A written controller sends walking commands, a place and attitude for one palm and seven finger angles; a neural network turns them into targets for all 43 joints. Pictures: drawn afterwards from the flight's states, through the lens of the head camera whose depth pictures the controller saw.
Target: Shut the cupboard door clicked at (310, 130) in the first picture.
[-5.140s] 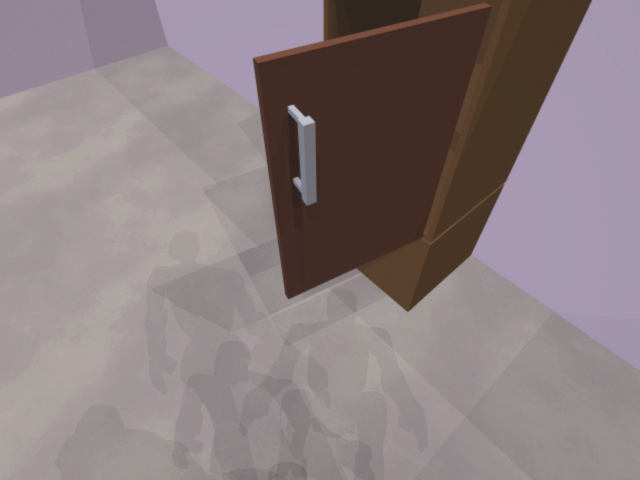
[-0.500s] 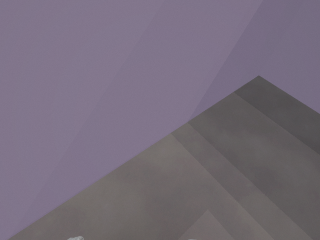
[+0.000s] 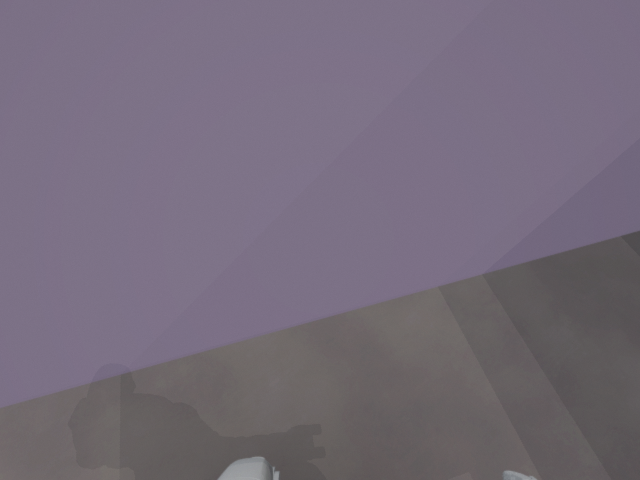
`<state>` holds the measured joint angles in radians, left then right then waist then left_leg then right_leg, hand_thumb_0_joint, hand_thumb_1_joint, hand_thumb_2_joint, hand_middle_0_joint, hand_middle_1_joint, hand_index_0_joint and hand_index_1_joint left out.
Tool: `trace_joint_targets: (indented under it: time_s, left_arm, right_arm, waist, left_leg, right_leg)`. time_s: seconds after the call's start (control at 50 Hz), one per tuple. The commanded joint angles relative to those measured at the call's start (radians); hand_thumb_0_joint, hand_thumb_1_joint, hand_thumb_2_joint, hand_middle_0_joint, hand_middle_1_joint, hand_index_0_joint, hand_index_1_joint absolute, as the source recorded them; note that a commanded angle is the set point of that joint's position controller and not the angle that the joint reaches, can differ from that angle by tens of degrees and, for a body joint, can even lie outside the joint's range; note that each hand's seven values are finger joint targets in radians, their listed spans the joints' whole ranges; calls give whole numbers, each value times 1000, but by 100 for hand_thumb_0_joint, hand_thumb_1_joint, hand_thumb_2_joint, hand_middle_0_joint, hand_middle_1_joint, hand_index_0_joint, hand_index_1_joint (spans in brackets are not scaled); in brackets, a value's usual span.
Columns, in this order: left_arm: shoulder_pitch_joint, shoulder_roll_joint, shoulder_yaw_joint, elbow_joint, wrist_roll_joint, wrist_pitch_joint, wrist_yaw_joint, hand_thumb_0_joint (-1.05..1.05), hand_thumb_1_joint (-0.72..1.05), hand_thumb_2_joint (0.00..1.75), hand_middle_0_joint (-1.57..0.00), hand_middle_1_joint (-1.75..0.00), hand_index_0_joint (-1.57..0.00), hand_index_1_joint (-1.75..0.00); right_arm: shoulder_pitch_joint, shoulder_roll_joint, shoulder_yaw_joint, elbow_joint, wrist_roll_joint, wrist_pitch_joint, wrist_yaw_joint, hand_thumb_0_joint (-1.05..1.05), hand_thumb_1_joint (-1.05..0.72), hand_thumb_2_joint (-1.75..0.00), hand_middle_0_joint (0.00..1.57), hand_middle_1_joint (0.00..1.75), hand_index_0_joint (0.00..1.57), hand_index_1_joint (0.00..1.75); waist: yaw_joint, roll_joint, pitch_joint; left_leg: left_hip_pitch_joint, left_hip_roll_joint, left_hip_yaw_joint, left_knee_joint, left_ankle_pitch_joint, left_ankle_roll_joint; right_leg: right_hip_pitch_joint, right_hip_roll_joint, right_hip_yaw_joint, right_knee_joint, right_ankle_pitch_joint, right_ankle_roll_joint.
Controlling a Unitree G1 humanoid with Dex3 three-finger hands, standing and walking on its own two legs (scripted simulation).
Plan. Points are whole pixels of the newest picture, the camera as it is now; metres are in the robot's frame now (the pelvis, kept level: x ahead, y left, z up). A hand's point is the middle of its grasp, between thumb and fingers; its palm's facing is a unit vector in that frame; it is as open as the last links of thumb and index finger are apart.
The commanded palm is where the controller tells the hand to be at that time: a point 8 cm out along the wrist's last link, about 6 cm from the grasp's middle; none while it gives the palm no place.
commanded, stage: turn to face it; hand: left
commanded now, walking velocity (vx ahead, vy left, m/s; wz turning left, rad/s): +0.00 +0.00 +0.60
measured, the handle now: out of the picture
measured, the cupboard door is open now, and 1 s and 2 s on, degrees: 77 77 77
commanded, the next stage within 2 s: none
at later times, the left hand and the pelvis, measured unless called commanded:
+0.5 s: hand out of the picture +0.07 +0.23 -0.16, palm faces +0.28 -0.92 -0.27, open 7.4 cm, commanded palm none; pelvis +0.01 -0.01 -0.01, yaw +17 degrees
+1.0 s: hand out of the picture -0.08 +0.20 -0.19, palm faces +0.59 -0.76 -0.25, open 7.4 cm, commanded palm none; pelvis +0.00 -0.01 -0.02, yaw +36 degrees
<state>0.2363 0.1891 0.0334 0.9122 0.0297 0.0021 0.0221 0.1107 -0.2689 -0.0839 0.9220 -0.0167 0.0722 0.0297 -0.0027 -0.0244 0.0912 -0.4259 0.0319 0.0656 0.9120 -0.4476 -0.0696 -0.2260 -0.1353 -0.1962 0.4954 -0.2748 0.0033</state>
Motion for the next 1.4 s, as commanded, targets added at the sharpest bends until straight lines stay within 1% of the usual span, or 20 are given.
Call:
trace_joint_targets:
  time_s: [0.0,0.06,0.1,0.12,0.24,0.46,0.48,0.52,0.62,0.76,0.82,0.84,0.88,0.9,0.98,1.18,1.2,1.24,1.3,1.38]
  left_arm:
    - [74,236,70,-34,2,-18,7,0,90,90,-20,-30,-20,-30]
    - [18,231,74,-45,-11,-9,-2,0,90,90,-20,-30,-20,-30]
    - [-35,123,48,-114,-21,4,-10,0,90,90,-20,-30,-20,-30]
    - [-89,152,49,-129,-10,20,-2,0,90,90,-20,-30,-20,-30]
    - [-48,136,57,-65,-11,30,-13,0,90,90,-20,-30,-20,-30]
    - [-19,132,57,-85,-22,15,-2,0,90,90,-20,-30,-20,-30]
    - [24,166,66,-76,-20,5,4,0,90,90,-20,-30,-20,-30]
    - [38,300,85,-83,0,-4,16,0,90,90,-20,-30,-20,-30]
    - [-110,167,47,-115,-10,-9,13,0,90,90,-20,-30,-20,-30]
    - [35,237,72,-62,1,-10,8,0,90,90,-20,-30,-20,-30]
    - [5,240,79,-64,-8,-6,1,0,90,90,-20,-30,-20,-30]
    - [-9,221,75,-72,-14,-1,-3,0,90,90,-20,-30,-20,-30]
    - [-86,117,46,-145,-19,16,-5,0,90,90,-20,-30,-20,-30]
    - [-116,144,50,-155,-13,25,-2,0,90,90,-20,-30,-20,-30]
    - [-83,135,59,-92,-9,35,-14,0,90,90,-20,-30,-20,-30]
    - [30,138,59,-76,-17,14,-7,0,90,90,-20,-30,-20,-30]
    - [64,176,70,-71,-13,4,-1,0,90,90,-20,-30,-20,-30]
    - [60,304,88,-91,2,-3,13,0,90,90,-20,-30,-20,-30]
    - [-87,197,58,-121,-6,-4,11,0,90,90,-20,-30,-20,-30]
    - [-31,189,58,-104,-1,-13,11,0,90,90,-20,-30,-20,-30]
  right_arm:
    - [-49,-9,13,-99,11,-33,0,0,-90,-90,20,30,20,30]
    - [51,-60,1,-80,7,-39,-3,0,-90,-90,20,30,20,30]
    - [187,-258,-51,-60,-5,-48,-20,0,-90,-90,20,30,20,30]
    - [218,-264,-49,-35,-5,-40,-28,0,-90,-90,20,30,20,30]
    - [64,-152,-16,-68,-1,-63,-51,0,-90,-90,20,30,20,30]
    - [40,-154,-37,-75,-7,-39,-38,0,-90,-90,20,30,20,30]
    - [28,-125,-35,-84,2,-39,-35,0,-90,-90,20,30,20,30]
    - [33,-58,-26,-113,8,-39,-27,0,-90,-90,20,30,20,30]
    - [75,-48,-22,-57,0,-13,-4,0,-90,-90,20,30,20,30]
    - [-20,-6,5,-82,10,-30,3,0,-90,-90,20,30,20,30]
    - [52,-38,0,-70,7,-39,-1,0,-90,-90,20,30,20,30]
    - [108,-76,-12,-58,4,-44,-2,0,-90,-90,20,30,20,30]
    - [248,-258,-57,-30,-4,-48,-25,0,-90,-90,20,30,20,30]
    - [255,-256,-53,-20,-9,-45,-29,0,-90,-90,20,30,20,30]
    - [58,-158,-24,-70,-10,-55,-46,0,-90,-90,20,30,20,30]
    - [-2,-159,-37,-97,-6,-36,-35,0,-90,-90,20,30,20,30]
    - [-4,-125,-34,-104,2,-35,-32,0,-90,-90,20,30,20,30]
    - [-19,-77,-31,-134,5,-33,-21,0,-90,-90,20,30,20,30]
    - [27,-72,-34,-80,-6,-11,-4,0,-90,-90,20,30,20,30]
    - [-11,-26,-8,-85,6,-20,3,0,-90,-90,20,30,20,30]
  waist:
    - [49,-193,-157]
    - [-24,-133,-164]
    - [-108,359,-223]
    - [-111,238,-216]
    - [-10,168,-141]
    - [22,203,-128]
    - [48,123,-146]
    - [68,-296,-137]
    - [-23,-236,-72]
    - [50,-193,-118]
    - [-3,-176,-139]
    - [-37,-70,-167]
    - [-115,330,-227]
    - [-111,214,-214]
    - [-21,203,-107]
    - [30,176,-132]
    - [51,68,-141]
    - [69,-278,-108]
    - [-19,-209,-41]
    - [8,-193,-86]
  left_leg:
    - [9,-21,60,-219,7,11]
    - [256,-13,44,-453,238,38]
    - [499,400,-493,-559,820,259]
    - [453,424,-451,-533,821,322]
    - [317,200,-269,-552,653,215]
    - [83,126,-402,-496,430,184]
    - [-6,79,-380,-430,339,142]
    - [-199,-105,-105,45,-169,27]
    - [-147,4,-67,269,19,-2]
    - [-12,-26,50,-181,-12,5]
    - [158,-36,57,-382,164,24]
    - [301,-1,4,-478,309,43]
    - [470,396,-513,-539,870,291]
    - [418,403,-465,-535,732,321]
    - [229,208,-318,-585,427,215]
    - [59,118,-377,-488,326,179]
    - [-36,56,-345,-407,234,134]
    - [-185,-93,-118,94,-156,34]
    - [-153,-15,-117,332,6,27]
    - [-95,-2,-27,61,-11,0]
  right_leg:
    - [232,-236,130,-28,680,-110]
    - [54,-211,46,93,469,-29]
    - [-370,6,19,526,-393,104]
    - [-384,3,152,637,-386,82]
    - [-338,38,200,631,-109,90]
    - [51,134,163,50,-28,58]
    - [183,86,205,-98,40,48]
    - [195,-366,602,-273,69,-133]
    - [71,-178,211,-173,350,-109]
    - [212,-219,146,-41,608,-107]
    - [121,-203,84,62,521,-46]
    - [18,-181,45,181,409,-2]
    - [-364,22,84,586,-424,91]
    - [-367,5,175,674,-376,71]
    - [-330,22,202,627,-146,75]
    - [62,125,146,39,-13,57]
    - [178,63,209,-110,5,42]
    - [115,-370,612,-298,-39,-138]
    - [-28,-212,366,-244,7,-116]
    - [118,-191,172,-134,413,-106]
